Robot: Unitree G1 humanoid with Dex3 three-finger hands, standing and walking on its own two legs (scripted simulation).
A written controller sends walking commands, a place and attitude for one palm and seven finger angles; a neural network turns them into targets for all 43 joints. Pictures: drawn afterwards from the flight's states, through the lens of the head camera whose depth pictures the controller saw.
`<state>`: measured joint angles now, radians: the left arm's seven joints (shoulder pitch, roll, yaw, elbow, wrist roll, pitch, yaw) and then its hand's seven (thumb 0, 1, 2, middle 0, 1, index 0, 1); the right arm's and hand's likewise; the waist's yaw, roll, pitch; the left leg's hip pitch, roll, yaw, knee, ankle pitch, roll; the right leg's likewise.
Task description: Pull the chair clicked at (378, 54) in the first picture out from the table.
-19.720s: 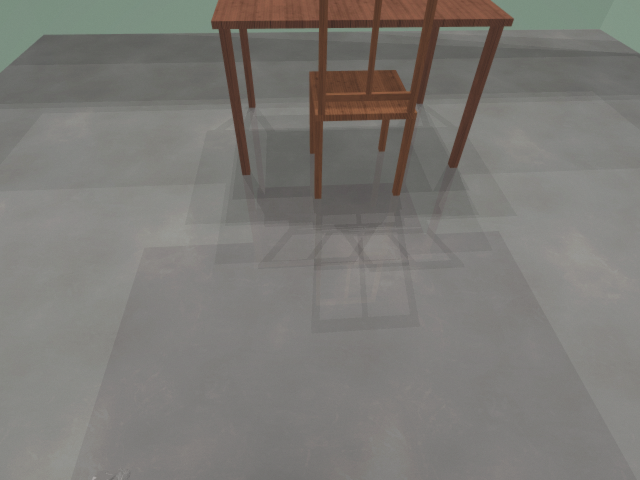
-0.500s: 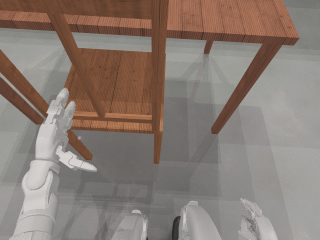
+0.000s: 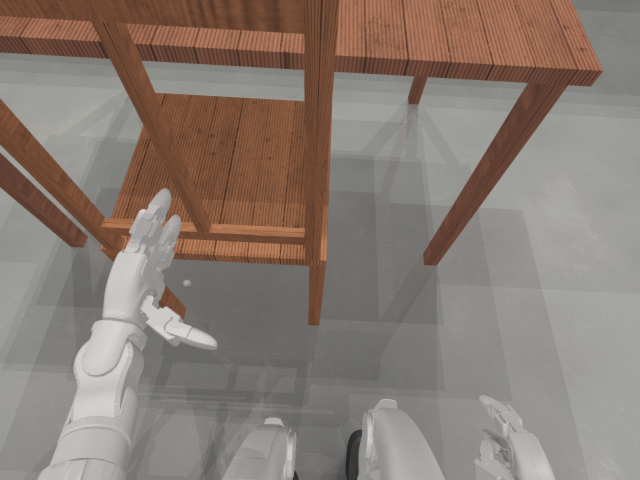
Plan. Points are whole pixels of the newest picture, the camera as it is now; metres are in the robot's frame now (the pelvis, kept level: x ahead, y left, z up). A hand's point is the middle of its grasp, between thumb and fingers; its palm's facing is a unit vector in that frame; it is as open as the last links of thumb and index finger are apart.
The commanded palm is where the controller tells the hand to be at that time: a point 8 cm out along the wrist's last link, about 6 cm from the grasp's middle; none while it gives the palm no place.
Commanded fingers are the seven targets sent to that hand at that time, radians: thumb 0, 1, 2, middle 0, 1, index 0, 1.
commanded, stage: push the fingers through the gap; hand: left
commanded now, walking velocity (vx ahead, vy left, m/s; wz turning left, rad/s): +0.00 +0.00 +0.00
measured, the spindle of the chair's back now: (171, 156) +0.50 +0.21 +0.05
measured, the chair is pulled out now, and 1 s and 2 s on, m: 0.00 0.00 0.00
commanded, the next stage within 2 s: hook a spindle and tug to test in 1.52 s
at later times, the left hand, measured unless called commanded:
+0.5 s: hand (179, 234) +0.40 +0.19 +0.02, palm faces +0.00 -1.00 -0.04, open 16.9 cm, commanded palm +0.38 +0.24 +0.01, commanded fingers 0.00 -0.50 0.30 -0.06 -0.08 -0.06 -0.08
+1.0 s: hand (188, 204) +0.45 +0.19 +0.01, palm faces -0.02 -1.00 -0.04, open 16.9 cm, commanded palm +0.43 +0.23 +0.01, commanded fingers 0.00 -0.50 0.30 -0.06 -0.08 -0.06 -0.08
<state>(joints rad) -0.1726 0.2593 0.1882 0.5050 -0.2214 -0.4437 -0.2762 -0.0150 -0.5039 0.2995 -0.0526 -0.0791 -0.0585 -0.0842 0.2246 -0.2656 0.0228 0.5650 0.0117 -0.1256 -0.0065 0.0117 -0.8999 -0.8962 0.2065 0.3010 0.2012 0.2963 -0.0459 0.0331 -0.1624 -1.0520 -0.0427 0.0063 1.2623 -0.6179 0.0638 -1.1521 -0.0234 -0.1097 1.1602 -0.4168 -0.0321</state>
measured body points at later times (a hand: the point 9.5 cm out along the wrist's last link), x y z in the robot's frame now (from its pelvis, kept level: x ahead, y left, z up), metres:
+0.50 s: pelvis +0.00 -0.01 -0.01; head +0.13 +0.01 +0.42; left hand +0.40 +0.25 +0.02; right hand +0.11 -0.27 -0.12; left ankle -0.02 +0.07 -0.63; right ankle +0.07 -0.11 -0.63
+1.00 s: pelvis +0.00 +0.00 -0.01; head +0.15 +0.02 +0.42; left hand +0.45 +0.24 +0.02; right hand +0.07 -0.26 -0.12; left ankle -0.02 +0.08 -0.63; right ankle +0.07 -0.11 -0.63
